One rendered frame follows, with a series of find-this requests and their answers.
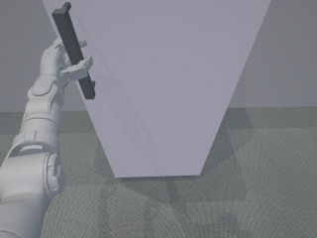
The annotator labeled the robot left forearm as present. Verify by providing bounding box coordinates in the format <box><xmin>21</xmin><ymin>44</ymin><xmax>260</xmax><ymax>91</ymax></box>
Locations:
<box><xmin>0</xmin><ymin>74</ymin><xmax>65</xmax><ymax>199</ymax></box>

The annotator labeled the left robot upper arm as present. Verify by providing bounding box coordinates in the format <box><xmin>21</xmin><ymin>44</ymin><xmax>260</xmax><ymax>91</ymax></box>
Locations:
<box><xmin>0</xmin><ymin>152</ymin><xmax>66</xmax><ymax>238</ymax></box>

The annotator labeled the fridge door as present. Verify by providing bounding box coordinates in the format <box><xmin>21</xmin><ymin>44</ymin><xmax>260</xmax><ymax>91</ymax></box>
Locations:
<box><xmin>42</xmin><ymin>0</ymin><xmax>271</xmax><ymax>178</ymax></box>

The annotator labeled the robot left hand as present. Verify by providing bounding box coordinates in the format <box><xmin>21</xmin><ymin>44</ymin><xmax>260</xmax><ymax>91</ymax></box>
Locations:
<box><xmin>40</xmin><ymin>37</ymin><xmax>93</xmax><ymax>88</ymax></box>

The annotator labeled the handle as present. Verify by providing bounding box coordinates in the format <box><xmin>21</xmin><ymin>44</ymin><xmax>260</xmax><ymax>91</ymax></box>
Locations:
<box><xmin>52</xmin><ymin>2</ymin><xmax>96</xmax><ymax>100</ymax></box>

